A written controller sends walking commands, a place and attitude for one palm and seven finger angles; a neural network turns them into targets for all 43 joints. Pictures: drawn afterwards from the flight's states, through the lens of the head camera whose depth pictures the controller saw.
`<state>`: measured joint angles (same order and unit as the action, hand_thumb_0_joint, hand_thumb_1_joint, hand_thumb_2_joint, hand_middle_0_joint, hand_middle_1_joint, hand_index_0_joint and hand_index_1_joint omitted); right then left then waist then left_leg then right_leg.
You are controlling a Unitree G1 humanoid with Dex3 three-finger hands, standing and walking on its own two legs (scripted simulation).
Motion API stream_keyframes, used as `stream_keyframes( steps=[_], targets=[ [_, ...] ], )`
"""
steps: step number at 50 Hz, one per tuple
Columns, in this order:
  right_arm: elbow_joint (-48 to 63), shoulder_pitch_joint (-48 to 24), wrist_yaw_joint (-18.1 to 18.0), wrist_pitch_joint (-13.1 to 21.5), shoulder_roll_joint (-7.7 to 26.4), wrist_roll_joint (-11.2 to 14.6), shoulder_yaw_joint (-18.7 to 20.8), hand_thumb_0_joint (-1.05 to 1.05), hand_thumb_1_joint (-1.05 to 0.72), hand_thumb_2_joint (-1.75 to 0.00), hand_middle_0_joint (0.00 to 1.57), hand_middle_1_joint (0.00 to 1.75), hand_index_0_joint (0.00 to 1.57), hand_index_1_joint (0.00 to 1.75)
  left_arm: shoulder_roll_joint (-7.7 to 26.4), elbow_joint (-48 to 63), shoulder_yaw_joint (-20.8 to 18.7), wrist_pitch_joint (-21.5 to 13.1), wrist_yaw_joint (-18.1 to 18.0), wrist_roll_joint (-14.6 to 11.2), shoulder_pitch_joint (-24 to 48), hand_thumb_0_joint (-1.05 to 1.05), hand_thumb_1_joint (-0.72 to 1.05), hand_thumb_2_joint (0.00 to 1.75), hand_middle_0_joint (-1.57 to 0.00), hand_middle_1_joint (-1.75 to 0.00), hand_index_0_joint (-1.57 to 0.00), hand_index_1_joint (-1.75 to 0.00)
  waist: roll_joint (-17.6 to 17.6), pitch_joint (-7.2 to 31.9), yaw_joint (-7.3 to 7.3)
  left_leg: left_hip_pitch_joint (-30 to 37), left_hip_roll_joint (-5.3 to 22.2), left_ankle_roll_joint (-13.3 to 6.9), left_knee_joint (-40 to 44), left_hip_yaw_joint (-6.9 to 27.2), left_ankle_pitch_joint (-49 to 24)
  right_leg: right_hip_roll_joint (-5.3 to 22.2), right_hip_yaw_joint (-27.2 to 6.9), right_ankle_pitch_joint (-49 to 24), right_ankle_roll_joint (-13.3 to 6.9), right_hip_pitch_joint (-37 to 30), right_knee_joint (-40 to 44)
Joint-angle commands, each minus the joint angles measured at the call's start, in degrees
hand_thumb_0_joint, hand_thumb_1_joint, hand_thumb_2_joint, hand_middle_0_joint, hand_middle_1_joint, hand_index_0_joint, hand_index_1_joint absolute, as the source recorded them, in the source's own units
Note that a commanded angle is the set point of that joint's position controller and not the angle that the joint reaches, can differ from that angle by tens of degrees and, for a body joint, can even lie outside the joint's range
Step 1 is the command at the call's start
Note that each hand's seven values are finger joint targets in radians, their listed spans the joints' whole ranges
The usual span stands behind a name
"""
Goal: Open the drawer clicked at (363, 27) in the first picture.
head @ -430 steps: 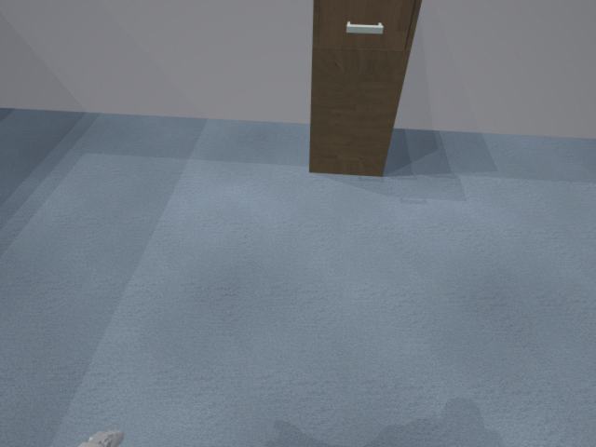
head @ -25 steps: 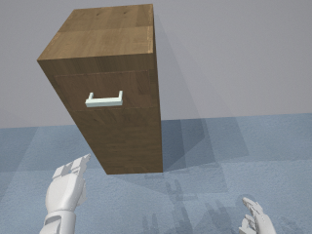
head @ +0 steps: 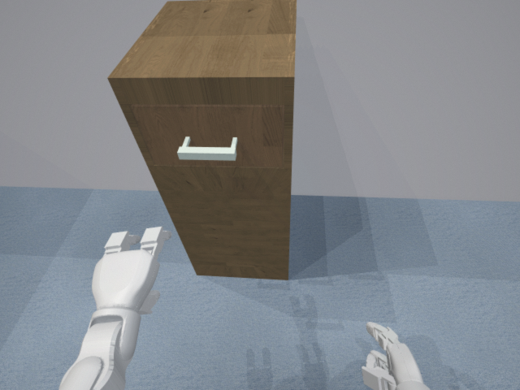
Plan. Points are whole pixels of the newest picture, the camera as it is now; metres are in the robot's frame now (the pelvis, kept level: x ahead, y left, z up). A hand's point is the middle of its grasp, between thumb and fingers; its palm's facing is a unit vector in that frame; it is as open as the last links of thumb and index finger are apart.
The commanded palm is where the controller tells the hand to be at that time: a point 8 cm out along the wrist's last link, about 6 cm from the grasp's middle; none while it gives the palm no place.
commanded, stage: raise the hand with hooked fingers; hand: left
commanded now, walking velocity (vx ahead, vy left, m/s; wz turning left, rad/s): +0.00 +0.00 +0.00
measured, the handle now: (209, 147) +0.61 +0.20 +0.00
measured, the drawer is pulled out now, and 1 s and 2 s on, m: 0.00 0.00 0.00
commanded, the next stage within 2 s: move the hooked fingers above the handle in 1.14 s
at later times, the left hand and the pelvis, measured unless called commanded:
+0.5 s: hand (136, 235) +0.31 +0.23 +0.08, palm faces +0.08 -0.07 -0.99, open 13.3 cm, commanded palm +0.29 +0.24 +0.13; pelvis +0.03 +0.00 +0.02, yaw +0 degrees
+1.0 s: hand (132, 210) +0.34 +0.24 +0.10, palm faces +0.02 -0.08 -1.00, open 13.8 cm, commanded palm +0.32 +0.25 +0.16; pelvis +0.04 +0.01 +0.03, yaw +0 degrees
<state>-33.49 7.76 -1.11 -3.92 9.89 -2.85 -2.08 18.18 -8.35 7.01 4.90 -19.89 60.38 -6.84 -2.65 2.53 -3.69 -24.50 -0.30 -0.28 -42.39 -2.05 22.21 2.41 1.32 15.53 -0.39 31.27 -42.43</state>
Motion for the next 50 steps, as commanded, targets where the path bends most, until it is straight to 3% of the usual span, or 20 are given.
stream_keyframes(
  steps=[1, 3, 5, 8, 11, 15, 17, 22, 26, 30, 33, 35, 37, 42, 50],
  targets=[
    [9.7, -7.4, -0.8, 3.3, 8.7, -0.2, 3.7, 0.0, -0.9, -0.9, 0.2, 0.3, 0.2, 0.3, 9.2, 12.8, -6.2, -2.3, -0.1, 0.2, 6.3, 0.0, -0.01, 0.51, -0.27, -0.88, -0.27, -0.88, 5.3, 9.7, -1.3, -0.9, -1.4, -1.0, 11.1, 2.2, -6.3, -2.4, -1.2, 2.1, -2.6, -12.9, 8.3],
    [9.4, -7.4, -0.7, 3.3, 8.7, -0.2, 3.9, 0.0, -0.9, -0.9, 0.2, 0.3, 0.2, 0.3, 10.3, 14.5, -7.7, -3.0, -0.6, 0.3, 6.1, 0.0, -0.06, 0.49, -0.27, -0.92, -0.27, -0.92, 3.1, 10.5, -1.61, 0.2, -1.5, -0.9, 11.5, 2.1, -8.3, -2.5, -1.4, -0.2, -2.8, -14.0, 8.2],
    [9.3, -7.3, -0.7, 3.5, 8.9, -0.2, 4.4, 0.0, -0.9, -0.9, 0.2, 0.3, 0.2, 0.3, 11.5, 16.2, -9.4, -3.4, -1.6, 0.1, 7.2, 0.0, -0.1, 0.47, -0.27, -0.94, -0.27, -0.94, 3.2, 11.8, -1.7, 0.8, -1.4, -0.9, 11.7, 2.3, -10.2, -2.6, -1.6, -2.0, -2.8, -15.2, 8.0],
    [8.4, -7.0, -0.6, 3.6, 9.2, 0.1, 4.8, 0.0, -0.9, -0.9, 0.2, 0.3, 0.2, 0.3, 11.1, 16.9, -8.8, -3.1, -2.4, -0.4, 8.5, 0.0, -0.17, 0.44, -0.28, -0.99, -0.28, -0.99, 1.3, 12.2, -1.05, 2.7, -1.5, -0.8, 11.8, 2.0, -12.8, -2.5, -1.4, -5.0, -2.9, -15.1, 8.1],
    [8.0, -7.2, -0.5, 3.6, 9.6, 0.5, 5.3, 0.0, -0.9, -0.9, 0.2, 0.3, 0.2, 0.3, 11.0, 17.6, -7.9, -2.3, -2.0, -1.0, 10.8, 0.0, -0.24, 0.41, -0.28, -1.03, -0.28, -1.03, 2.0, 12.1, -0.45, 4.3, -1.3, -0.7, 12.2, 2.2, -14.5, -2.5, -1.1, -6.3, -2.6, -15.1, 8.5],
    [7.7, -7.5, -0.6, 3.4, 10.1, 0.9, 5.4, 0.0, -0.9, -0.9, 0.2, 0.3, 0.2, 0.3, 12.1, 18.6, -7.8, -1.2, 0.4, -1.9, 12.4, 0.0, -0.34, 0.37, -0.29, -1.1, -0.29, -1.1, 1.3, 13.5, -0.75, 6.5, -1.3, -0.6, 13.1, 2.1, -18.0, -2.3, -0.8, -9.4, -2.6, -17.5, 9.1],
    [7.4, -7.6, -0.6, 3.1, 9.9, 1.1, 5.3, 0.0, -0.9, -0.9, 0.2, 0.3, 0.2, 0.3, 11.6, 18.2, -6.9, -0.7, 1.9, -2.0, 12.7, 0.0, -0.38, 0.35, -0.29, -1.12, -0.29, -1.12, 1.2, 11.9, -1.0, 7.1, -1.2, -0.5, 14.0, 2.0, -19.0, -2.3, -0.5, -10.2, -2.6, -17.8, 9.7],
    [7.1, -8.0, -0.9, 2.3, 9.8, 1.5, 4.7, 0.0, -0.9, -0.9, 0.2, 0.3, 0.2, 0.3, 14.2, 17.4, -8.3, 0.0, 5.3, -2.5, 15.9, 0.0, -0.5, 0.3, -0.3, -1.2, -0.3, -1.2, 3.0, 10.9, -1.5, 8.0, -1.5, -0.8, 15.6, 1.1, -20.1, -2.1, -1.1, -13.3, -2.3, -21.3, 11.9],
    [6.8, -8.4, -1.2, 1.9, 9.5, 1.8, 4.1, 0.0, -0.9, -0.9, 0.2, 0.3, 0.2, 0.3, 15.4, 16.4, -8.4, 0.0, 7.6, -3.1, 20.7, 0.0, -0.5, 0.3, -0.3, -1.2, -0.3, -1.2, 2.6, 10.2, -1.24, 8.7, -1.8, -0.8, 16.9, 0.6, -19.3, -2.0, -1.3, -13.5, -2.1, -23.2, 13.6],
    [6.6, -8.4, -1.5, 1.7, 9.6, 1.8, 3.9, 0.0, -0.9, -0.9, 0.2, 0.3, 0.2, 0.3, 17.4, 16.7, -9.3, -0.8, 9.7, -3.5, 25.1, 0.0, -0.5, 0.3, -0.3, -1.2, -0.3, -1.2, 1.8, 12.6, -1.18, 10.3, -2.0, -0.8, 17.4, 0.6, -20.8, -2.1, -1.4, -15.3, -2.0, -25.4, 14.4],
    [6.1, -8.0, -1.6, 1.6, 9.5, 1.9, 3.9, 0.0, -0.9, -0.9, 0.2, 0.3, 0.2, 0.3, 18.1, 15.4, -9.6, -1.5, 11.2, -4.3, 26.6, 0.0, -0.5, 0.3, -0.3, -1.2, -0.3, -1.2, 3.3, 12.5, -1.07, 10.6, -2.1, -1.0, 17.7, 0.4, -22.6, -2.0, -1.1, -17.8, -1.8, -26.4, 14.9],
    [6.1, -8.2, -1.5, 1.6, 9.8, 2.0, 3.8, 0.0, -0.9, -0.9, 0.2, 0.3, 0.2, 0.3, 19.5, 15.7, -10.7, -1.9, 11.9, -4.6, 28.6, 0.0, -0.5, 0.3, -0.3, -1.2, -0.3, -1.2, 1.9, 13.3, -1.06, 11.0, -2.1, -0.8, 18.0, 0.5, -23.4, -1.9, -1.3, -18.7, -1.8, -27.4, 15.2],
    [5.7, -7.8, -1.6, 1.4, 9.8, 2.2, 3.8, 0.0, -0.9, -0.9, 0.2, 0.3, 0.2, 0.3, 19.5, 14.3, -10.4, -2.2, 12.8, -5.2, 29.9, 0.0, -0.5, 0.3, -0.3, -1.2, -0.3, -1.2, 2.8, 13.0, -0.93, 11.1, -2.1, -0.9, 18.2, 0.4, -24.0, -1.8, -1.0, -19.5, -1.7, -27.7, 15.5],
    [6.2, -7.0, -0.7, 1.0, 10.4, 2.5, 4.3, 0.0, -0.9, -0.9, 0.2, 0.3, 0.2, 0.3, 17.8, 12.6, -9.8, -3.0, 15.1, -6.5, 24.5, 0.0, -0.5, 0.3, -0.3, -1.2, -0.3, -1.2, 4.4, 11.5, -1.67, 9.9, -1.8, -0.7, 19.0, 0.3, -25.2, -1.9, -0.4, -20.2, -1.7, -27.7, 15.6],
    [6.2, -6.1, -0.4, 1.6, 10.5, 2.1, 5.1, 0.0, -0.9, -0.9, 0.2, 0.3, 0.2, 0.3, 21.3, 18.5, -14.0, -6.7, 10.7, -5.3, 27.3, 0.0, -0.5, 0.3, -0.3, -1.2, -0.3, -1.2, 0.1, 15.7, -2.07, 11.7, -1.7, -0.2, 18.8, 1.2, -26.6, -2.2, -0.6, -18.3, -2.2, -27.0, 14.9]
  ],
)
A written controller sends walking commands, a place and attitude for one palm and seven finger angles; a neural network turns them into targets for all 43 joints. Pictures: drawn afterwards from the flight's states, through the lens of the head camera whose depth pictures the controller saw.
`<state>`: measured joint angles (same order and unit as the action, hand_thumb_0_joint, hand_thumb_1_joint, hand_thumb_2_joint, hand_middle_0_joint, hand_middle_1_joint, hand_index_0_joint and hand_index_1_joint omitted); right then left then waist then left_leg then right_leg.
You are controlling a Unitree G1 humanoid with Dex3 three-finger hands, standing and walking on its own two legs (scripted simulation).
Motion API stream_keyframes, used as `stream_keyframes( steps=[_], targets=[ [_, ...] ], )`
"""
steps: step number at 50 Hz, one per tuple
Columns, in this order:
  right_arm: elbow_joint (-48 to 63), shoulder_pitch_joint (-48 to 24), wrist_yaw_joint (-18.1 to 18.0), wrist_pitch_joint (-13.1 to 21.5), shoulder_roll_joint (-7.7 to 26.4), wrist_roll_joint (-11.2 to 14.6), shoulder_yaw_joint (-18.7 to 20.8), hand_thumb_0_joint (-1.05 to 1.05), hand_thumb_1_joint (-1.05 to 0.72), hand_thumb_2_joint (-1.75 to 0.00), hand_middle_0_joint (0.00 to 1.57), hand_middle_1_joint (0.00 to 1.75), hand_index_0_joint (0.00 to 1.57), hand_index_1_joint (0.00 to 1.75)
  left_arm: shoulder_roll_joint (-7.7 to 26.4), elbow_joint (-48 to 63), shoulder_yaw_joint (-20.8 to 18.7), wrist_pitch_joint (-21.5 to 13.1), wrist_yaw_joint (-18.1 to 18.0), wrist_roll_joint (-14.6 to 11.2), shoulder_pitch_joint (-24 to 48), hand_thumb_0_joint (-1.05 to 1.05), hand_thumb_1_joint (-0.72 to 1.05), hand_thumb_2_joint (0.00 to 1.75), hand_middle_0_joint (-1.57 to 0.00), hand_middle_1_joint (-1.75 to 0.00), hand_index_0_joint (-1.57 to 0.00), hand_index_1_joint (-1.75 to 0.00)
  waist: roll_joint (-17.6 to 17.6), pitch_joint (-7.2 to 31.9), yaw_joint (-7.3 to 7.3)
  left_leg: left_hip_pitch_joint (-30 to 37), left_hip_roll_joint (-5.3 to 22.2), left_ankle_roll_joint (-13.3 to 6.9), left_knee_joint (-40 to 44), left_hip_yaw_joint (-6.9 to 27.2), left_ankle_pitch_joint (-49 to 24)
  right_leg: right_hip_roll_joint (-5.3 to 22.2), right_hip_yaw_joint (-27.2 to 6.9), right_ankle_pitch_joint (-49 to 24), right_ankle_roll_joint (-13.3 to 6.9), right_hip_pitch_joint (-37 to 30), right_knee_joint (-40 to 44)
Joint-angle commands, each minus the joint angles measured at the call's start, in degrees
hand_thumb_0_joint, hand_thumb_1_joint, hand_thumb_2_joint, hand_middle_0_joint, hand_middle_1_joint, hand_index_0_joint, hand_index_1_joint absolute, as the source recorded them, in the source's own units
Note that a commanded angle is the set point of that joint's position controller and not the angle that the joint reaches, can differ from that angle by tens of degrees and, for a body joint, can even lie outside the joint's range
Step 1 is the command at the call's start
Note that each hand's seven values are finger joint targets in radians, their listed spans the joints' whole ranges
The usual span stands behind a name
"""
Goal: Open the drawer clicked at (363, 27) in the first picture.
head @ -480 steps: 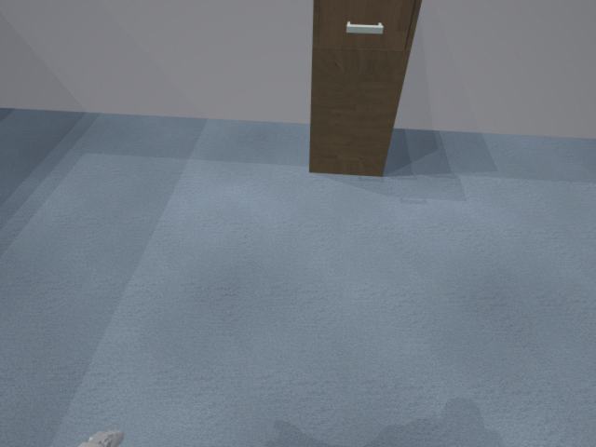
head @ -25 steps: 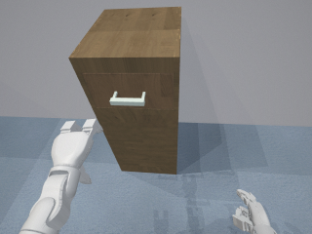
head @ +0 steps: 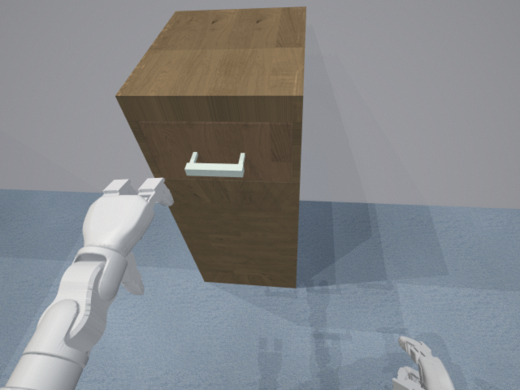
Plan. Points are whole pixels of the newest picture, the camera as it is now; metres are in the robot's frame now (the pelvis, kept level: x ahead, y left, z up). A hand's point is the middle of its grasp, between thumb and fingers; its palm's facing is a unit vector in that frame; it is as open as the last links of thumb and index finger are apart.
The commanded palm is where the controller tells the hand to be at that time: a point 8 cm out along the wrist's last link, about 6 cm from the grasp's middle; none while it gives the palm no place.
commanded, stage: raise the hand with hooked fingers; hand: left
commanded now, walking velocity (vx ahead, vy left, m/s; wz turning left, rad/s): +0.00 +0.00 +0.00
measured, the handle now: (216, 163) +0.57 +0.19 -0.03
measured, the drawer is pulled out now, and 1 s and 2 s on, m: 0.00 0.00 0.00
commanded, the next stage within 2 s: move the hooked fingers above the handle in 0.14 s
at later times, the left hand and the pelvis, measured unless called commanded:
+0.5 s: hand (152, 225) +0.33 +0.22 +0.07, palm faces +0.03 -0.05 -1.00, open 13.8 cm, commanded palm +0.32 +0.23 +0.12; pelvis -0.01 +0.00 +0.00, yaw +1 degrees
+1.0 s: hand (178, 196) +0.41 +0.21 +0.05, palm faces -0.01 -0.02 -1.00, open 13.8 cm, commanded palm +0.39 +0.22 +0.10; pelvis +0.00 +0.00 -0.01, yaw +0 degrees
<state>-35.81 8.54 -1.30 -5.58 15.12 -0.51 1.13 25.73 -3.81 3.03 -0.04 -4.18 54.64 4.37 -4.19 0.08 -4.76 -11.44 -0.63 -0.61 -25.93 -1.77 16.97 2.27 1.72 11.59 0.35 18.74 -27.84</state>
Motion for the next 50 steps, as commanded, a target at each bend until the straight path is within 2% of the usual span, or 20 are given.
stream_keyframes(
  steps=[1, 2, 11, 15, 18, 19, 20, 21, 23, 25, 27, 29, 31, 35, 38, 40, 41, 43, 46, 50],
  targets=[
    [8.3, -6.7, -0.2, 3.2, 5.1, -0.2, 1.8, 0.0, -0.9, -0.9, 0.2, 0.3, 0.2, 0.3, 13.1, 12.8, -9.4, -1.5, -5.7, 0.7, 16.5, 0.0, -0.5, 0.3, -0.3, -1.2, -0.3, -1.2, 1.6, 17.5, -0.89, -1.5, -1.2, 0.3, 2.5, 1.1, -21.2, -1.9, -0.5, -13.5, -3.0, -13.7, 0.2],
    [7.9, -6.7, -0.2, 3.1, 5.0, 0.0, 1.9, 0.0, -0.9, -0.9, 0.2, 0.3, 0.2, 0.3, 12.1, 11.3, -8.6, -1.1, -6.2, 0.8, 16.2, 0.0, -0.5, 0.3, -0.3, -1.2, -0.3, -1.2, 1.4, 15.6, -0.66, -1.7, -1.1, 0.4, 2.7, 1.0, -20.3, -2.1, -0.3, -12.4, -3.1, -12.4, 0.5],
    [7.9, -7.5, -0.6, 3.0, 5.3, 0.3, 1.6, 0.0, -0.9, -0.9, 0.2, 0.3, 0.2, 0.3, 10.7, 10.0, -5.7, 1.6, -4.8, 0.5, 16.5, 0.0, -0.5, 0.3, -0.3, -1.2, -0.3, -1.2, 3.0, 15.3, -0.3, -1.3, -1.1, 0.1, 3.9, 0.9, -17.5, -2.1, -0.1, -9.7, -2.8, -13.0, 1.5],
    [7.1, -6.8, -0.9, 3.1, 5.4, 0.5, 1.3, 0.0, -0.9, -0.9, 0.2, 0.3, 0.2, 0.3, 8.7, 6.5, -3.0, 1.0, -4.1, 0.9, 22.8, 0.0, -0.5, 0.3, -0.3, -1.2, -0.3, -1.2, 4.1, 12.0, 1.5, -2.2, -0.8, 0.1, 4.1, 1.3, -13.8, -2.5, 0.4, -5.9, -2.8, -9.3, 2.2],
    [6.4, -5.4, -1.3, 3.4, 5.4, 0.3, 1.5, 0.0, -0.9, -0.9, 0.2, 0.3, 0.2, 0.3, 10.8, 3.2, -4.0, 0.1, -4.8, 2.2, 27.3, 0.0, -0.5, 0.3, -0.3, -1.2, -0.3, -1.2, 3.8, 14.0, 1.0, -2.2, -1.2, 0.1, 3.7, 1.1, -13.3, -2.4, 0.3, -5.6, -2.9, -9.4, 1.9],
    [6.5, -5.4, -1.4, 3.4, 5.2, 0.3, 1.4, 0.0, -0.9, -0.9, 0.2, 0.3, 0.2, 0.3, 9.7, 2.5, -2.8, -0.1, -5.0, 2.4, 28.6, 0.0, -0.5, 0.3, -0.3, -1.2, -0.3, -1.2, 3.2, 14.7, 1.07, -1.9, -1.4, 0.2, 3.4, 1.1, -13.9, -2.3, 0.2, -6.3, -3.0, -9.5, 1.6],
    [6.2, -5.1, -1.4, 3.4, 5.3, 0.3, 1.6, 0.0, -0.9, -0.9, 0.2, 0.3, 0.2, 0.3, 10.7, 1.4, -3.7, -0.3, -5.3, 2.6, 30.3, 0.0, -0.5, 0.3, -0.3, -1.2, -0.3, -1.2, 2.7, 15.4, 1.4, -2.1, -1.3, 0.3, 3.2, 1.1, -13.8, -2.5, 0.1, -6.1, -3.0, -9.5, 1.5],
    [6.2, -4.8, -1.4, 3.4, 5.0, 0.3, 1.5, 0.0, -0.9, -0.9, 0.2, 0.3, 0.2, 0.3, 10.2, 0.4, -3.4, -0.4, -5.6, 2.8, 30.1, 0.0, -0.5, 0.3, -0.3, -1.2, -0.3, -1.2, 2.7, 16.2, 0.85, -2.2, -1.5, 0.2, 3.0, 1.0, -14.5, -2.3, 0.1, -6.8, -3.0, -10.0, 1.1],
    [6.0, -4.1, -1.4, 3.4, 5.0, 0.4, 1.8, 0.0, -0.9, -0.9, 0.2, 0.3, 0.2, 0.3, 9.0, -1.5, -2.4, -0.5, -6.1, 2.5, 31.9, 0.0, -0.5, 0.3, -0.3, -1.2, -0.3, -1.2, 3.4, 16.5, 1.26, -2.4, -1.4, 0.3, 2.6, 0.9, -15.3, -2.3, 0.1, -8.1, -3.0, -9.6, 0.9],
    [5.6, -3.8, -1.6, 3.2, 5.4, 0.6, 1.7, 0.0, -0.9, -0.9, 0.2, 0.3, 0.2, 0.3, 11.0, -5.9, -4.4, -0.1, -6.4, 2.6, 32.3, 0.0, -0.5, 0.3, -0.3, -1.2, -0.3, -1.2, 4.0, 15.6, 1.32, -4.3, -1.6, 0.2, 2.6, 0.8, -14.4, -2.4, 0.1, -7.9, -3.0, -9.8, 0.9],
    [5.6, -3.1, -1.7, 3.1, 5.3, 0.7, 1.8, 0.0, -0.9, -0.9, 0.2, 0.3, 0.2, 0.3, 9.9, -8.1, -3.1, 0.0, -6.5, 2.8, 34.3, 0.0, -0.5, 0.3, -0.3, -1.2, -0.3, -1.2, 4.9, 16.2, 1.46, -4.9, -1.6, 0.0, 2.4, 0.5, -14.5, -2.1, 0.0, -8.5, -2.9, -9.7, 0.7],
    [5.6, -2.4, -1.8, 3.0, 5.6, 0.7, 2.1, 0.0, -0.9, -0.9, 0.2, 0.3, 0.2, 0.3, 11.5, -9.7, -4.5, 0.1, -6.6, 3.0, 34.5, 0.0, -0.5, 0.3, -0.3, -1.2, -0.3, -1.2, 4.7, 18.3, 1.21, -5.1, -1.6, -0.3, 1.8, -0.1, -15.9, -2.0, -0.4, -10.7, -2.8, -10.9, 0.1],
    [5.9, -2.0, -1.8, 2.9, 5.7, 0.8, 2.2, 0.0, -0.9, -0.9, 0.2, 0.3, 0.2, 0.3, 10.7, -10.9, -3.3, -0.2, -6.5, 3.2, 37.3, 0.0, -0.5, 0.3, -0.3, -1.2, -0.3, -1.2, 5.5, 18.0, 2.09, -6.1, -1.7, -0.5, 1.4, 0.0, -14.8, -2.0, -0.4, -9.9, -2.7, -10.3, 0.0],
    [6.0, 0.1, -1.6, 2.9, 6.1, 0.8, 3.0, 0.0, -0.9, -0.9, 0.2, 0.3, 0.2, 0.3, 10.3, -12.1, -3.2, -1.5, -6.7, 2.9, 38.1, 0.0, -0.5, 0.3, -0.3, -1.2, -0.3, -1.2, 4.0, 20.9, 2.32, -6.0, -1.8, -0.6, -0.1, 0.1, -17.7, -2.2, -0.4, -12.7, -2.8, -10.3, -1.4],
    [5.1, 1.5, -1.6, 2.9, 6.3, 0.9, 3.4, 0.0, -0.9, -0.9, 0.2, 0.3, 0.2, 0.3, 9.4, -14.9, -2.2, -2.2, -7.6, 3.2, 41.9, 0.0, -0.5, 0.3, -0.3, -1.2, -0.3, -1.2, 5.6, 19.5, 3.66, -7.0, -1.6, -0.8, -0.7, 0.0, -15.7, -2.2, -0.3, -11.3, -2.6, -7.6, -1.6],
    [5.0, 2.2, -1.7, 2.8, 6.7, 0.9, 3.7, 0.0, -0.9, -0.9, 0.2, 0.3, 0.2, 0.3, 11.7, -15.8, -4.1, -2.6, -8.5, 3.6, 43.4, 0.0, -0.5, 0.3, -0.3, -1.2, -0.3, -1.2, 5.4, 21.9, 3.34, -7.5, -1.9, -0.9, -1.3, 0.1, -16.7, -2.2, -0.5, -12.3, -2.7, -8.7, -2.3],
    [4.7, 2.8, -1.7, 2.8, 6.6, 0.9, 3.7, 0.0, -0.9, -0.9, 0.2, 0.3, 0.2, 0.3, 12.0, -16.8, -4.2, -2.6, -9.0, 4.0, 44.6, 0.0, -0.5, 0.3, -0.3, -1.2, -0.3, -1.2, 4.4, 22.2, 3.55, -7.6, -1.9, -1.0, -1.6, -0.1, -16.5, -2.1, -0.7, -12.5, -2.6, -8.3, -2.5],
    [3.7, 3.8, -1.8, 2.6, 6.6, 1.0, 3.8, 0.0, -0.9, -0.9, 0.2, 0.3, 0.2, 0.3, 12.2, -20.6, -4.4, -2.5, -9.9, 4.3, 46.8, 0.0, -0.5, 0.3, -0.3, -1.2, -0.3, -1.2, 6.1, 21.3, 4.26, -8.9, -1.8, -1.0, -1.8, -0.2, -15.4, -2.2, -0.5, -12.0, -2.5, -7.4, -2.7],
    [3.4, 4.9, -1.6, 2.6, 6.7, 0.9, 4.3, 0.0, -0.9, -0.9, 0.2, 0.3, 0.2, 0.3, 12.6, -21.9, -4.3, -2.8, -11.1, 4.7, 50.3, 0.0, -0.5, 0.3, -0.3, -1.2, -0.3, -1.2, 3.4, 24.1, 4.31, -8.2, -1.9, -1.1, -2.6, -0.3, -16.8, -2.2, -0.8, -13.0, -2.7, -7.4, -3.4],
    [2.8, 6.1, -1.7, 2.3, 7.1, 0.8, 4.4, 0.0, -0.9, -0.9, 0.2, 0.3, 0.2, 0.3, 13.9, -28.7, -5.8, -2.4, -11.5, 4.9, 51.0, 0.0, -0.5, 0.3, -0.3, -1.2, -0.3, -1.2, 6.9, 24.0, 5.11, -11.0, -2.0, -1.3, -3.2, -0.4, -17.1, -2.4, -0.6, -14.9, -2.4, -8.0, -3.9]
  ],
)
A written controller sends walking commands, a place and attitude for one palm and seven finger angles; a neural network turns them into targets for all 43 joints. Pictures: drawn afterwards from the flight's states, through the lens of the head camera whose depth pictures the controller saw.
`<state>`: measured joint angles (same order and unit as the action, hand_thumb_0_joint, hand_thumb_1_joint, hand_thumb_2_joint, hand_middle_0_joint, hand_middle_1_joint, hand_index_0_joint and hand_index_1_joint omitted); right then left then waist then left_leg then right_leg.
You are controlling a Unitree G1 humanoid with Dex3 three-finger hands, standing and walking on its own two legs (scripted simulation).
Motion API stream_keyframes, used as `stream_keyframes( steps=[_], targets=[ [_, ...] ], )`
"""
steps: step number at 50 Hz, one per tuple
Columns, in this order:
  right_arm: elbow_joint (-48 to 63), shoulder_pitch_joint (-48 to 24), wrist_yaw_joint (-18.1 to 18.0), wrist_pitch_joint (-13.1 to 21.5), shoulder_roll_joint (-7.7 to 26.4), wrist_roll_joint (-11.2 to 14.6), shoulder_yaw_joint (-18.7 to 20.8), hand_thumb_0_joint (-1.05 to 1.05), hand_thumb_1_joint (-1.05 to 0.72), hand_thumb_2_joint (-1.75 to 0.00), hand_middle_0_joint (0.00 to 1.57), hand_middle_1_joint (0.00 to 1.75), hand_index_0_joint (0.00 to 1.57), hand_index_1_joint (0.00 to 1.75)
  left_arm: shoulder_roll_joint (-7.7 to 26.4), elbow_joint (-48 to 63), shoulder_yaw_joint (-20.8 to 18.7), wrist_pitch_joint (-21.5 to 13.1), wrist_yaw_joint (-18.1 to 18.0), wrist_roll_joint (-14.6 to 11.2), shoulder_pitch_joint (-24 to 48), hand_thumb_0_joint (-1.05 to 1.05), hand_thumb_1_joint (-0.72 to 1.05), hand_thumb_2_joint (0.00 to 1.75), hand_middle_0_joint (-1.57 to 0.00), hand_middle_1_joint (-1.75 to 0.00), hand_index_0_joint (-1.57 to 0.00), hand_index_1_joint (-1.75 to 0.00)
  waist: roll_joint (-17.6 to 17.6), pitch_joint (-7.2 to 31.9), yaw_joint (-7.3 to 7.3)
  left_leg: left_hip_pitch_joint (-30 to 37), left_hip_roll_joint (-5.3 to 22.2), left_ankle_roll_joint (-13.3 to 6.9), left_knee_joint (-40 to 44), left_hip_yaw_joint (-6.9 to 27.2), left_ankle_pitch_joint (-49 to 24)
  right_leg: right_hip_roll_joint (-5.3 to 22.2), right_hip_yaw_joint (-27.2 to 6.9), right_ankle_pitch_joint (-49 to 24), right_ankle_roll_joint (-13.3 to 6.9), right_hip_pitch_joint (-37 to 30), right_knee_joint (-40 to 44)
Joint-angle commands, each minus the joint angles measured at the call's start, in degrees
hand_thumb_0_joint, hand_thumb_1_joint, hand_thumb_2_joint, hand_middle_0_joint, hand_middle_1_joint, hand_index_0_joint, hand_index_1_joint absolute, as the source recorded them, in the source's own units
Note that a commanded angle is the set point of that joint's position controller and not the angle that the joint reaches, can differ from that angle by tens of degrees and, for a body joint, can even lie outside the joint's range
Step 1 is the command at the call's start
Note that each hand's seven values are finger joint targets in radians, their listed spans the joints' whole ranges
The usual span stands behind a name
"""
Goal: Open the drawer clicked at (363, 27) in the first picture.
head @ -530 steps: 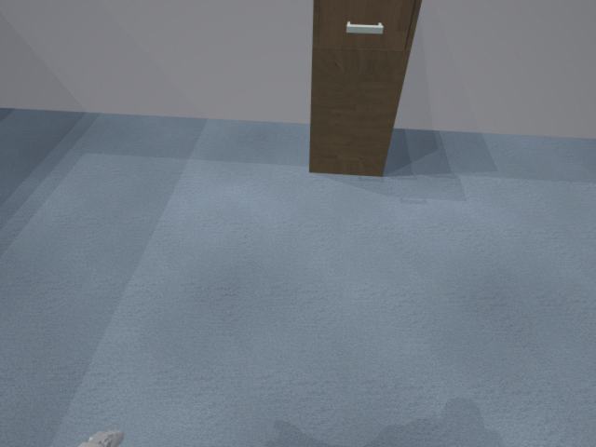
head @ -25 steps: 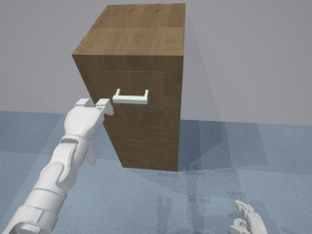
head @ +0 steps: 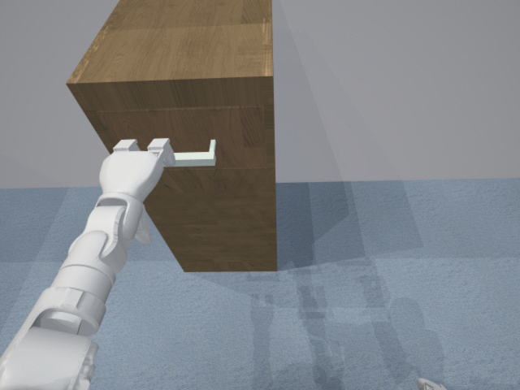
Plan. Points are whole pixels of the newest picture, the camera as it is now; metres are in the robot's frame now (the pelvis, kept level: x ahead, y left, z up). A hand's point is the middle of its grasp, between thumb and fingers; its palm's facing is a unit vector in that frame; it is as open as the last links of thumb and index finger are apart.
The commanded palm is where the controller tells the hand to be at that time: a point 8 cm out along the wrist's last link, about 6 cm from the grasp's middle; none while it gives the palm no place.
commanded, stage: move the hooked fingers above the handle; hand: left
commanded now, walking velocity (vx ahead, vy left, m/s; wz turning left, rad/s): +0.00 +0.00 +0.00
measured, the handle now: (185, 152) +0.58 +0.20 -0.02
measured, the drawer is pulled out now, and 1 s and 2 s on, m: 0.00 0.00 0.00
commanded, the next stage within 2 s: lower the fingers behind the handle in 1.44 s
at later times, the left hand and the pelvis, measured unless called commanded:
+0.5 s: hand (164, 169) +0.47 +0.20 +0.04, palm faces -0.02 +0.01 -1.00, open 13.8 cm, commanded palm +0.46 +0.21 +0.09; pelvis +0.00 +0.01 -0.01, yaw -1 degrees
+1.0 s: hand (181, 157) +0.52 +0.18 +0.03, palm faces -0.06 -0.01 -1.00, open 13.8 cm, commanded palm +0.50 +0.20 +0.08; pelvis +0.00 +0.01 -0.02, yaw -2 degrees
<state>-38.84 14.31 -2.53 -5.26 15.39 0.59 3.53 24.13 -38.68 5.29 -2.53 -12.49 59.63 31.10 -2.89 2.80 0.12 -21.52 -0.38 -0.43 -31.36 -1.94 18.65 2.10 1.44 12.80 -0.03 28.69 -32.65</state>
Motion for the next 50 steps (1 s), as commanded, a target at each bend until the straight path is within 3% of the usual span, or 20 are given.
stream_keyframes(
  steps=[1, 4, 6, 7, 9, 14, 17, 20, 21, 27, 30, 31, 32, 33, 35, 37, 42, 45, 48, 50],
  targets=[
    [6.0, 0.6, -0.4, 2.0, 6.7, -0.2, 1.9, 0.0, -0.9, -0.9, 0.2, 0.3, 0.2, 0.3, 13.9, 5.1, -6.3, 0.1, -3.2, -0.1, 24.7, 0.0, -0.5, 0.3, -0.3, -1.2, -0.3, -1.2, 4.8, 20.6, 0.26, -1.4, -2.2, -1.5, 2.4, -0.5, -17.9, -2.1, -0.4, -15.4, -2.0, -17.1, 0.9],
    [5.4, 2.1, -0.2, 1.9, 6.9, -0.3, 2.1, 0.0, -0.9, -0.9, 0.2, 0.3, 0.2, 0.3, 12.2, 2.9, -4.2, -0.1, -3.2, 0.4, 28.9, 0.0, -0.5, 0.3, -0.3, -1.2, -0.3, -1.2, 4.3, 21.1, 1.64, -0.7, -2.0, -1.6, 1.7, -0.5, -17.7, -2.3, -0.2, -14.9, -2.0, -14.7, 0.8],
    [5.6, 2.9, 0.0, 1.9, 6.9, -0.5, 2.4, 0.0, -0.9, -0.9, 0.2, 0.3, 0.2, 0.3, 13.0, 3.4, -5.0, -1.0, -3.4, 0.8, 30.1, 0.0, -0.5, 0.3, -0.3, -1.2, -0.3, -1.2, 2.3, 23.5, 1.3, 0.1, -2.1, -1.5, 0.9, -0.2, -19.8, -2.5, -0.3, -15.9, -2.2, -14.8, 0.0],
    [5.3, 3.3, 0.1, 1.8, 6.7, -0.6, 2.5, 0.0, -0.9, -0.9, 0.2, 0.3, 0.2, 0.3, 10.3, 2.7, -2.9, -1.1, -3.6, 0.7, 31.4, 0.0, -0.5, 0.3, -0.3, -1.2, -0.3, -1.2, 2.3, 23.3, 2.28, 0.8, -1.9, -1.5, 0.6, -0.2, -19.9, -2.6, -0.1, -15.8, -2.1, -13.3, 0.0],
    [4.5, 4.6, 0.2, 1.7, 6.9, -0.8, 2.6, 0.0, -0.9, -0.9, 0.2, 0.3, 0.2, 0.3, 11.8, 0.2, -4.2, -1.2, -4.3, 1.2, 33.4, 0.0, -0.5, 0.3, -0.3, -1.2, -0.3, -1.2, 3.9, 22.9, 2.67, -0.2, -1.8, -1.5, 0.2, 0.1, -20.2, -2.7, 0.0, -16.0, -2.1, -12.6, -0.4],
    [3.9, 5.8, 1.0, 1.5, 6.8, -1.4, 2.8, 0.0, -0.9, -0.9, 0.2, 0.3, 0.2, 0.3, 12.5, -1.9, -5.5, -0.8, -6.9, 2.1, 35.4, 0.0, -0.5, 0.3, -0.3, -1.2, -0.3, -1.2, 1.5, 26.3, 2.27, -0.5, -1.7, -1.1, -0.9, -0.1, -23.0, -2.9, 0.0, -18.0, -2.2, -12.6, -1.7],
    [3.5, 6.1, 1.3, 1.2, 7.3, -1.2, 2.5, 0.0, -0.9, -0.9, 0.2, 0.3, 0.2, 0.3, 12.6, -6.9, -5.4, 1.3, -7.8, 2.1, 36.3, 0.0, -0.5, 0.3, -0.3, -1.2, -0.3, -1.2, 4.1, 23.0, 3.14, -3.7, -1.7, -1.3, -0.6, -0.1, -19.8, -3.0, 0.2, -16.0, -2.1, -11.3, -1.4],
    [3.4, 6.4, 1.1, 1.2, 7.5, -1.3, 2.6, 0.0, -0.9, -0.9, 0.2, 0.3, 0.2, 0.3, 15.2, -7.1, -6.7, 2.0, -8.0, 2.6, 39.9, 0.0, -0.5, 0.3, -0.3, -1.2, -0.3, -1.2, 3.6, 25.9, 3.62, -3.8, -1.8, -1.6, -1.1, -0.2, -19.8, -3.0, -0.3, -16.4, -2.0, -12.5, -1.5],
    [3.5, 7.1, 1.1, 1.1, 7.5, -1.4, 2.6, 0.0, -0.9, -0.9, 0.2, 0.3, 0.2, 0.3, 14.1, -7.2, -5.5, 2.0, -7.9, 2.6, 40.7, 0.0, -0.5, 0.3, -0.3, -1.2, -0.3, -1.2, 2.6, 27.6, 3.86, -3.0, -1.7, -1.6, -1.2, -0.2, -20.4, -3.0, -0.4, -16.9, -1.9, -12.5, -1.8],
    [2.3, 9.2, 1.1, 1.4, 7.8, -1.5, 2.8, 0.0, -0.9, -0.9, 0.2, 0.3, 0.2, 0.3, 11.0, -11.1, -2.7, 1.3, -7.0, 2.3, 43.6, 0.0, -0.5, 0.3, -0.3, -1.2, -0.3, -1.2, 2.8, 24.3, 6.14, -3.6, -1.4, -1.5, -2.0, 0.3, -19.0, -3.3, -0.1, -14.9, -1.8, -8.0, -1.5],
    [1.9, 10.2, 1.1, 1.7, 8.0, -1.9, 2.9, 0.0, -0.9, -0.9, 0.2, 0.3, 0.2, 0.3, 12.8, -10.7, -4.2, 0.6, -7.9, 3.0, 47.0, 0.0, -0.5, 0.3, -0.3, -1.2, -0.3, -1.2, 1.7, 26.7, 6.37, -3.2, -1.3, -1.5, -2.9, 0.9, -20.2, -3.5, -0.1, -14.5, -2.1, -6.9, -2.3],
    [1.7, 10.8, 1.3, 1.7, 8.0, -1.9, 2.9, 0.0, -0.9, -0.9, 0.2, 0.3, 0.2, 0.3, 11.6, -11.0, -2.8, 0.5, -8.2, 3.1, 48.5, 0.0, -0.5, 0.3, -0.3, -1.2, -0.3, -1.2, 0.2, 27.4, 6.99, -2.7, -1.2, -1.3, -3.2, 1.1, -20.0, -3.5, 0.0, -13.7, -2.0, -5.5, -2.6],
    [1.1, 11.1, 1.4, 1.8, 8.0, -2.0, 2.9, 0.0, -0.9, -0.9, 0.2, 0.3, 0.2, 0.3, 11.3, -13.4, -2.6, 0.9, -8.5, 3.1, 48.7, 0.0, -0.5, 0.3, -0.3, -1.2, -0.3, -1.2, 0.6, 25.4, 7.52, -3.8, -1.2, -1.4, -3.4, 0.9, -18.4, -3.6, 0.1, -12.5, -2.0, -4.2, -2.4],
    [0.7, 11.5, 1.4, 1.9, 8.5, -2.1, 2.7, 0.0, -0.9, -0.9, 0.2, 0.3, 0.2, 0.3, 14.3, -14.1, -4.8, 1.2, -9.1, 3.2, 49.7, 0.0, -0.5, 0.3, -0.3, -1.2, -0.3, -1.2, 1.5, 25.8, 7.59, -5.1, -1.3, -1.5, -3.7, 0.9, -17.9, -3.5, -0.1, -12.8, -1.9, -4.6, -2.8],
    [0.7, 11.8, 1.5, 1.9, 8.7, -2.3, 2.6, 0.0, -0.9, -0.9, 0.2, 0.3, 0.2, 0.3, 15.2, -15.6, -5.3, 1.8, -9.6, 3.4, 51.2, 0.0, -0.5, 0.3, -0.3, -1.2, -0.3, -1.2, 2.1, 27.6, 7.91, -6.4, -1.6, -1.6, -4.3, 1.0, -18.1, -3.6, -0.2, -13.7, -1.9, -5.3, -3.3],
    [0.5, 12.5, 1.7, 1.9, 8.7, -2.5, 2.6, 0.0, -0.9, -0.9, 0.2, 0.3, 0.2, 0.3, 14.4, -16.8, -4.2, 2.7, -9.8, 3.6, 52.2, 0.0, -0.5, 0.3, -0.3, -1.2, -0.3, -1.2, -0.3, 29.2, 8.3, -6.1, -1.5, -1.5, -5.0, 0.8, -19.8, -3.6, -0.1, -14.9, -1.8, -4.6, -4.1],
    [0.8, 13.4, 1.9, 1.3, 9.3, -2.4, 2.6, 0.0, -0.9, -0.9, 0.2, 0.3, 0.2, 0.3, 15.9, -19.0, -5.3, 4.0, -8.0, 2.9, 49.2, 0.0, -0.5, 0.3, -0.3, -1.2, -0.3, -1.2, 0.5, 30.7, 7.53, -6.6, -1.0, -1.4, -5.6, 0.7, -21.7, -3.7, -0.2, -16.6, -1.6, -5.6, -4.6],
    [1.3, 13.7, 1.8, 1.2, 9.3, -2.3, 2.7, 0.0, -0.9, -0.9, 0.2, 0.3, 0.2, 0.3, 14.4, -17.4, -4.4, 3.1, -7.1, 2.7, 49.5, 0.0, -0.5, 0.3, -0.3, -1.2, -0.3, -1.2, 1.7, 30.9, 7.77, -6.3, -0.8, -1.5, -5.7, 1.0, -22.4, -3.8, -0.1, -16.8, -1.6, -5.6, -4.3],
    [1.2, 14.1, 1.6, 1.2, 9.4, -2.4, 2.7, 0.0, -0.9, -0.9, 0.2, 0.3, 0.2, 0.3, 17.0, -14.9, -5.9, 1.9, -7.3, 2.9, 50.2, 0.0, -0.5, 0.3, -0.3, -1.2, -0.3, -1.2, 0.7, 31.5, 7.36, -6.6, -0.8, -1.7, -5.6, 0.8, -21.4, -3.6, -0.5, -16.5, -1.5, -6.2, -4.5],
    [1.3, 14.0, 1.7, 1.1, 9.1, -2.7, 2.9, 0.0, -0.9, -0.9, 0.2, 0.3, 0.2, 0.3, 16.2, -13.2, -6.1, 1.1, -7.8, 2.9, 49.8, 0.0, -0.5, 0.3, -0.3, -1.2, -0.3, -1.2, 0.0, 32.9, 7.05, -5.4, -0.7, -1.6, -5.9, 1.1, -23.8, -3.7, -0.3, -17.6, -1.7, -6.5, -4.6]
  ],
)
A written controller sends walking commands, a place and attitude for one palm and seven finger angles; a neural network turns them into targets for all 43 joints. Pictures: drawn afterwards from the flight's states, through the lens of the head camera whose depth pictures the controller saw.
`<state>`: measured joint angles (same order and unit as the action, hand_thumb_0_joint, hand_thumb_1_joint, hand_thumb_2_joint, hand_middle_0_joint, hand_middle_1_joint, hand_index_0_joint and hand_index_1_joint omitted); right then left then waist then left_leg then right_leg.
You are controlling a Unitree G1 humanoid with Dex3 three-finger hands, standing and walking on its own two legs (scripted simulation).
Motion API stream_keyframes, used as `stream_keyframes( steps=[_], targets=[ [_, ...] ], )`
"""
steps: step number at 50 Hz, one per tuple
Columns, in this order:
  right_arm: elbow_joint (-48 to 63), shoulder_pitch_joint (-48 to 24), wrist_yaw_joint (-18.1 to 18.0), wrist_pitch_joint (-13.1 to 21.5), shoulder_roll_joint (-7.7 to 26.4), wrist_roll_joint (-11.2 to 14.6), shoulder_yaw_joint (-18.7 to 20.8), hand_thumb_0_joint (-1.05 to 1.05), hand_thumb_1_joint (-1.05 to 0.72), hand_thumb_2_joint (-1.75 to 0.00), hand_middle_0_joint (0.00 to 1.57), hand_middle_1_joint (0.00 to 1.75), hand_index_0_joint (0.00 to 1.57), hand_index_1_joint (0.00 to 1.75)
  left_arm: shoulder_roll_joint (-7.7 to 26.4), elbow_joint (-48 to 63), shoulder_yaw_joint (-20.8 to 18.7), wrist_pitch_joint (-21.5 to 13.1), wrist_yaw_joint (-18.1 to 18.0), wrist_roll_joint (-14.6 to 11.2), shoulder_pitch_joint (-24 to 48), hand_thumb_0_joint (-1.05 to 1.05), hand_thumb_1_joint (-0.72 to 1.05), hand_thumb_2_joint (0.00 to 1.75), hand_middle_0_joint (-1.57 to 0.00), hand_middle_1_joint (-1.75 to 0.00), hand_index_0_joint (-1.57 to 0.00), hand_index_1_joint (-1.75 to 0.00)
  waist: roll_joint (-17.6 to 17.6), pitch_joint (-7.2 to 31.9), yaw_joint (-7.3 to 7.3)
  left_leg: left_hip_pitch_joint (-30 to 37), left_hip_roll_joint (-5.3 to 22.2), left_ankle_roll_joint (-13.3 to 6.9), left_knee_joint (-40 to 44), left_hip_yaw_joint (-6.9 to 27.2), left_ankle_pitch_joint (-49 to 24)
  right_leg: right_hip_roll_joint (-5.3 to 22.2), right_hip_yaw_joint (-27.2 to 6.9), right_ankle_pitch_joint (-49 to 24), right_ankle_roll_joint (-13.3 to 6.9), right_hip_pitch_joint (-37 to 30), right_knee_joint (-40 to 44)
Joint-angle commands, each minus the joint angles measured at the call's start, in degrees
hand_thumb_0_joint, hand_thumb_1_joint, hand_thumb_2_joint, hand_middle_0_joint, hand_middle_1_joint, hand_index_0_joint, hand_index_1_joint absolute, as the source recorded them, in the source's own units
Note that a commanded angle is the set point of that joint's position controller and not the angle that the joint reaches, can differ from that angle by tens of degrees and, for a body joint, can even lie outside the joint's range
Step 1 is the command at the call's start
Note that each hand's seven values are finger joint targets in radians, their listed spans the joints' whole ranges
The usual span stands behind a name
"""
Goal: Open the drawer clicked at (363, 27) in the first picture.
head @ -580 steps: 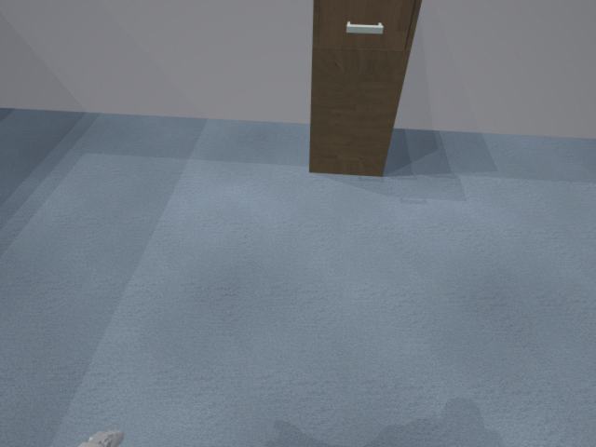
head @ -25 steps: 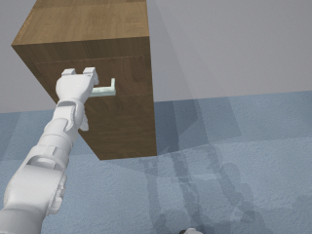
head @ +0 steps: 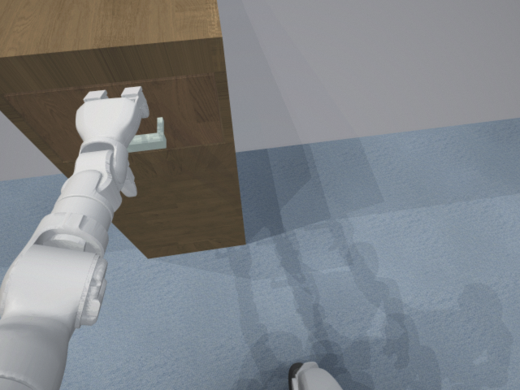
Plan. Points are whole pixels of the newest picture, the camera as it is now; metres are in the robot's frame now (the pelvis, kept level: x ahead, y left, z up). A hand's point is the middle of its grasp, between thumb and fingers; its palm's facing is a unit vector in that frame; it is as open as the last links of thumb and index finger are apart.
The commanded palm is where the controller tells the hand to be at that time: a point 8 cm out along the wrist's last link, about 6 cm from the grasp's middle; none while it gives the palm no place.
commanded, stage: move the hooked fingers above the handle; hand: left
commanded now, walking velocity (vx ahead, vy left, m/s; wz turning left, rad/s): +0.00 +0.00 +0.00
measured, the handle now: (129, 135) +0.57 +0.20 +0.00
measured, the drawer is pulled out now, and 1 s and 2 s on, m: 0.00 0.00 0.00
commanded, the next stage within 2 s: lower the fingers behind the handle in 0.44 s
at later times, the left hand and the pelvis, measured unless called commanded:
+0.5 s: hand (120, 145) +0.50 +0.19 +0.05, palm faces -0.03 -0.02 -1.00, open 13.8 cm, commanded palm +0.48 +0.20 +0.10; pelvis +0.01 +0.00 +0.00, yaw +1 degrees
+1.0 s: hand (125, 156) +0.50 +0.19 +0.02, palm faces -0.06 -0.01 -1.00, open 13.8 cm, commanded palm +0.49 +0.20 +0.07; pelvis +0.00 +0.00 -0.01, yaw +1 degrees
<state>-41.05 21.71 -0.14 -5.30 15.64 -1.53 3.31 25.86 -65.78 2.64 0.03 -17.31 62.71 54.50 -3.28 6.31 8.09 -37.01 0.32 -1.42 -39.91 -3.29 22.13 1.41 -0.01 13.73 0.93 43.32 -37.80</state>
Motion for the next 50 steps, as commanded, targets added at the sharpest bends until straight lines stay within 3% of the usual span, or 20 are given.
stream_keyframes(
  steps=[1, 5, 8, 11, 12, 14, 17, 19, 20, 24, 26, 28, 31, 33, 37, 40, 41, 43, 48, 50],
  targets=[
    [3.2, 6.8, -0.6, 1.1, 8.9, -0.6, 3.1, 0.0, -0.9, -0.9, 0.2, 0.3, 0.2, 0.3, 15.4, 13.4, -4.3, -1.4, -3.3, -0.2, 25.0, 0.0, -0.5, 0.3, -0.3, -1.2, -0.3, -1.2, 0.3, 28.7, -1.15, 10.1, -1.2, -0.5, 2.5, 2.4, -28.0, -3.0, 1.3, -18.8, -2.6, -20.8, 0.3],
    [2.9, 6.2, -0.3, 0.9, 8.8, -0.6, 3.1, 0.0, -0.9, -0.9, 0.2, 0.3, 0.2, 0.3, 14.7, 14.3, -4.2, -0.6, -4.5, 0.0, 25.1, 0.0, -0.5, 0.3, -0.3, -1.2, -0.3, -1.2, 0.5, 28.5, -1.32, 10.6, -1.2, -0.3, 2.6, 2.4, -29.5, -3.1, 1.6, -19.4, -2.7, -21.0, 0.4],
    [2.5, 6.1, -0.3, 0.7, 8.7, -0.2, 3.1, 0.0, -0.9, -0.9, 0.2, 0.3, 0.2, 0.3, 12.7, 13.1, -2.0, 0.8, -4.5, -0.2, 25.7, 0.0, -0.5, 0.3, -0.3, -1.2, -0.3, -1.2, 1.2, 26.1, -0.12, 10.7, -1.1, -0.4, 3.2, 2.4, -27.7, -3.1, 1.8, -18.4, -2.5, -20.0, 1.2],
    [2.6, 6.2, -0.4, 0.6, 8.4, -0.3, 3.3, 0.0, -0.9, -0.9, 0.2, 0.3, 0.2, 0.3, 11.8, 14.1, -1.7, 0.5, -3.6, -0.8, 25.3, 0.0, -0.5, 0.3, -0.3, -1.2, -0.3, -1.2, 0.7, 28.4, -0.47, 13.0, -1.2, -0.4, 3.3, 2.5, -29.4, -3.0, 1.6, -19.5, -2.5, -21.6, 1.6],
    [2.6, 6.1, -0.5, 0.6, 8.3, -0.2, 3.2, 0.0, -0.9, -0.9, 0.2, 0.3, 0.2, 0.3, 10.8, 15.0, -0.7, 0.2, -3.2, -0.9, 26.1, 0.0, -0.5, 0.3, -0.3, -1.2, -0.3, -1.2, -0.3, 28.0, -0.38, 13.6, -1.1, -0.3, 3.4, 2.6, -30.0, -3.0, 1.7, -19.7, -2.5, -21.1, 1.7],
    [2.5, 5.9, -0.6, 0.5, 8.2, -0.1, 3.2, 0.0, -0.9, -0.9, 0.2, 0.3, 0.2, 0.3, 9.4, 13.1, 0.1, 0.3, -2.7, -1.0, 24.3, 0.0, -0.5, 0.3, -0.3, -1.2, -0.3, -1.2, 1.7, 25.5, -0.15, 12.7, -1.2, -0.3, 3.6, 2.4, -28.9, -3.1, 1.8, -19.2, -2.4, -20.6, 2.1],
    [2.7, 5.4, -0.8, 0.5, 8.2, -0.2, 3.0, 0.0, -0.9, -0.9, 0.2, 0.3, 0.2, 0.3, 11.3, 13.8, -1.5, -0.5, -2.8, -0.8, 24.2, 0.0, -0.5, 0.3, -0.3, -1.2, -0.3, -1.2, 1.2, 26.0, -0.78, 12.8, -1.3, -0.4, 3.7, 2.4, -29.4, -2.9, 1.6, -19.7, -2.5, -21.3, 1.9],
    [2.9, 5.1, -0.6, 0.6, 7.8, -0.2, 3.0, 0.0, -0.9, -0.9, 0.2, 0.3, 0.2, 0.3, 9.1, 14.7, 0.2, -0.7, -3.0, -0.4, 24.9, 0.0, -0.5, 0.3, -0.3, -1.2, -0.3, -1.2, -0.3, 25.4, -0.53, 13.5, -1.2, -0.1, 3.6, 2.5, -30.3, -3.0, 1.9, -19.6, -2.6, -20.2, 1.7],
    [3.0, 4.8, -0.6, 0.4, 8.0, -0.2, 3.0, 0.0, -0.9, -0.9, 0.2, 0.3, 0.2, 0.3, 10.7, 13.5, -1.6, -0.5, -3.2, -0.6, 23.1, 0.0, -0.5, 0.3, -0.3, -1.2, -0.3, -1.2, 1.3, 25.1, -1.29, 12.6, -1.3, -0.1, 3.5, 2.4, -30.8, -3.0, 1.8, -19.9, -2.7, -21.1, 1.6],
    [3.3, 4.3, -0.5, 0.3, 8.0, -0.2, 2.7, 0.0, -0.9, -0.9, 0.2, 0.3, 0.2, 0.3, 12.0, 12.8, -2.5, 0.3, -3.7, -0.4, 21.8, 0.0, -0.5, 0.3, -0.3, -1.2, -0.3, -1.2, 1.9, 25.5, -1.69, 11.0, -1.6, -0.2, 3.6, 1.9, -29.3, -2.9, 1.7, -21.0, -2.6, -22.8, 1.2],
    [3.2, 4.1, -0.7, 0.3, 8.0, -0.2, 2.8, 0.0, -0.9, -0.9, 0.2, 0.3, 0.2, 0.3, 11.7, 13.6, -1.6, 0.6, -4.0, -0.1, 24.5, 0.0, -0.5, 0.3, -0.3, -1.2, -0.3, -1.2, 1.7, 24.8, -0.7, 10.8, -1.6, -0.3, 3.7, 1.8, -28.5, -2.7, 1.6, -20.8, -2.4, -22.1, 1.4],
    [3.4, 4.1, -0.7, 0.5, 7.9, -0.2, 2.8, 0.0, -0.9, -0.9, 0.2, 0.3, 0.2, 0.3, 11.2, 13.7, -1.3, 0.6, -3.9, -0.1, 23.9, 0.0, -0.5, 0.3, -0.3, -1.2, -0.3, -1.2, 1.0, 25.7, -1.07, 11.4, -1.6, -0.2, 3.7, 1.9, -28.6, -2.8, 1.6, -20.5, -2.5, -22.4, 1.3],
    [3.1, 4.6, -0.8, 0.6, 7.9, -0.1, 2.9, 0.0, -0.9, -0.9, 0.2, 0.3, 0.2, 0.3, 8.5, 11.8, 0.7, 0.4, -3.1, -0.7, 23.3, 0.0, -0.5, 0.3, -0.3, -1.2, -0.3, -1.2, 2.9, 24.8, 0.13, 10.8, -1.7, -0.4, 3.4, 1.7, -27.1, -2.9, 1.6, -20.2, -2.3, -21.6, 1.6],
    [3.0, 4.6, -1.1, 0.8, 8.3, -0.1, 2.8, 0.0, -0.9, -0.9, 0.2, 0.3, 0.2, 0.3, 11.3, 12.5, -1.2, -0.5, -3.2, -0.6, 24.1, 0.0, -0.5, 0.3, -0.3, -1.2, -0.3, -1.2, 2.9, 24.9, -0.27, 9.5, -1.9, -0.6, 3.5, 1.8, -24.9, -2.7, 1.1, -19.3, -2.3, -22.0, 1.4],
    [2.5, 5.3, -0.9, 1.2, 8.1, -0.6, 2.9, 0.0, -0.9, -0.9, 0.2, 0.3, 0.2, 0.3, 10.5, 12.2, -1.0, -1.9, -3.9, -0.2, 23.6, 0.0, -0.5, 0.3, -0.3, -1.2, -0.3, -1.2, 1.3, 25.1, -0.03, 9.4, -1.8, -0.4, 2.3, 2.1, -25.7, -2.8, 1.4, -18.8, -2.5, -19.6, 0.6],
    [2.2, 5.3, -0.8, 1.3, 8.4, -0.9, 2.9, 0.0, -0.9, -0.9, 0.2, 0.3, 0.2, 0.3, 13.2, 12.5, -3.3, -2.3, -5.2, 0.2, 24.4, 0.0, -0.5, 0.3, -0.3, -1.2, -0.3, -1.2, 1.7, 27.4, -0.4, 7.6, -2.1, -0.5, 1.4, 2.0, -25.6, -2.8, 1.1, -19.7, -2.6, -20.6, -0.6],
    [2.1, 5.6, -0.7, 1.3, 8.4, -1.0, 2.9, 0.0, -0.9, -0.9, 0.2, 0.3, 0.2, 0.3, 12.8, 12.2, -2.7, -2.1, -5.6, 0.4, 24.2, 0.0, -0.5, 0.3, -0.3, -1.2, -0.3, -1.2, 0.3, 27.4, -0.08, 7.6, -2.0, -0.4, 1.1, 2.0, -25.6, -2.7, 1.2, -19.3, -2.5, -19.7, -0.8],
    [1.7, 5.7, -0.5, 1.3, 8.5, -1.1, 2.8, 0.0, -0.9, -0.9, 0.2, 0.3, 0.2, 0.3, 12.9, 10.1, -2.8, -1.2, -6.3, 0.4, 23.7, 0.0, -0.5, 0.3, -0.3, -1.2, -0.3, -1.2, 1.6, 25.9, 0.36, 6.3, -2.0, -0.5, 0.7, 1.8, -24.4, -2.8, 1.3, -18.8, -2.4, -18.8, -0.9],
    [1.5, 6.3, -0.3, 1.4, 8.8, -1.1, 3.1, 0.0, -0.9, -0.9, 0.2, 0.3, 0.2, 0.3, 13.7, 10.8, -3.2, -0.9, -6.2, 0.3, 24.2, 0.0, -0.5, 0.3, -0.3, -1.2, -0.3, -1.2, -0.4, 29.2, 0.04, 6.7, -1.8, -0.4, -0.3, 2.1, -25.7, -2.8, 1.2, -19.4, -2.5, -18.7, -2.0],
    [1.4, 6.4, -0.2, 1.2, 8.8, -1.2, 3.2, 0.0, -0.9, -0.9, 0.2, 0.3, 0.2, 0.3, 12.6, 10.1, -3.0, -1.1, -5.8, -0.2, 22.7, 0.0, -0.5, 0.3, -0.3, -1.2, -0.3, -1.2, 1.1, 29.9, 0.28, 6.5, -1.8, -0.5, -0.9, 2.2, -26.3, -3.0, 1.2, -19.6, -2.5, -18.5, -2.1]
  ],
)
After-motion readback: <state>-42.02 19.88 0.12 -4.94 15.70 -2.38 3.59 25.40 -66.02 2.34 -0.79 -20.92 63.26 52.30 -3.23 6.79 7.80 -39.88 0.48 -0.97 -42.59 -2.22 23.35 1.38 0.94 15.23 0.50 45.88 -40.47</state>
